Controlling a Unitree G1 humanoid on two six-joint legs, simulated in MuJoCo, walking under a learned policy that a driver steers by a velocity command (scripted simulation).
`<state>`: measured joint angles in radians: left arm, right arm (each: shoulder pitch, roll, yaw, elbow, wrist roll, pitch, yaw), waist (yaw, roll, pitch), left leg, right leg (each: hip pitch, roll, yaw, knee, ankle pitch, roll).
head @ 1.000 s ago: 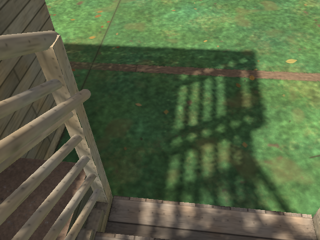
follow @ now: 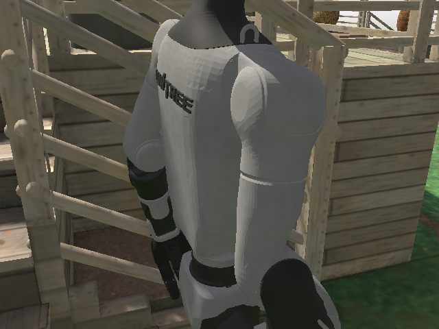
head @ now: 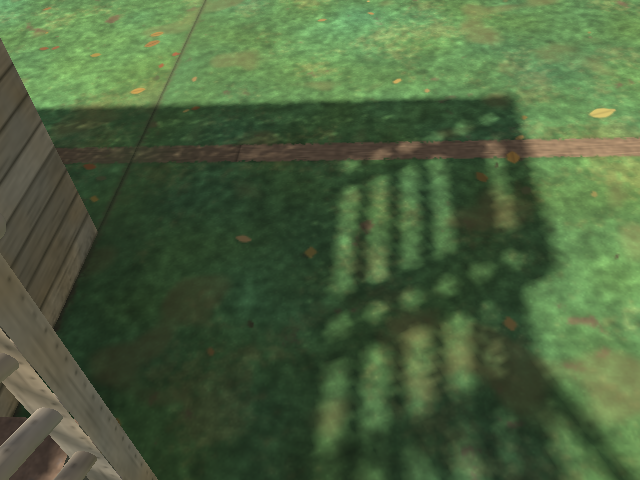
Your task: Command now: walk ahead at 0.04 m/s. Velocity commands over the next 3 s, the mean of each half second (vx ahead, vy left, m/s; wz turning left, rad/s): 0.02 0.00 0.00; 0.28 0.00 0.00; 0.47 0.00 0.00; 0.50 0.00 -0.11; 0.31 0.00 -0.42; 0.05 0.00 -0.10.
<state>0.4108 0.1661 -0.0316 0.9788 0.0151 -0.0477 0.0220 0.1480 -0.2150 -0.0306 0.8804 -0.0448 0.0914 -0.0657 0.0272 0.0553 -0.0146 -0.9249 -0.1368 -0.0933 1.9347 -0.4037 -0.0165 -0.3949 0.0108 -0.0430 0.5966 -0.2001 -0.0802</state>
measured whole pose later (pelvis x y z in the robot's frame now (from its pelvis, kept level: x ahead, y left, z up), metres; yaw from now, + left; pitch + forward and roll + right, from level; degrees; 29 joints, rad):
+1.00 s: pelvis +0.00 +0.05 +0.08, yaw +1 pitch +0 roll +1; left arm 0.06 0.25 0.03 0.77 0.00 0.04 -0.05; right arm 0.53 -0.24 -0.06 0.91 -0.02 -0.04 -0.06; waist -0.09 -0.06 -0.02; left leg -0.30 -0.03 -0.04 1.15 -0.85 0.00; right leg -0.48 0.01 0.05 0.62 0.22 -0.01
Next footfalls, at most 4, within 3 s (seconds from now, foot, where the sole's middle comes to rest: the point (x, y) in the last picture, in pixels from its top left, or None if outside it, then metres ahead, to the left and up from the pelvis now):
0.40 left None -0.08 0.19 -0.60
1.06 right None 0.13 -0.05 -0.76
1.66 left None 0.46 0.03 -0.93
2.18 right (438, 428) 0.82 -0.17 -1.10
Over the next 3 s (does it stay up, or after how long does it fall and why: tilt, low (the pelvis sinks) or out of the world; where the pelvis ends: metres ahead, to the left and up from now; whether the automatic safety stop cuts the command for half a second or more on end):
stays up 0.89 -0.12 -0.33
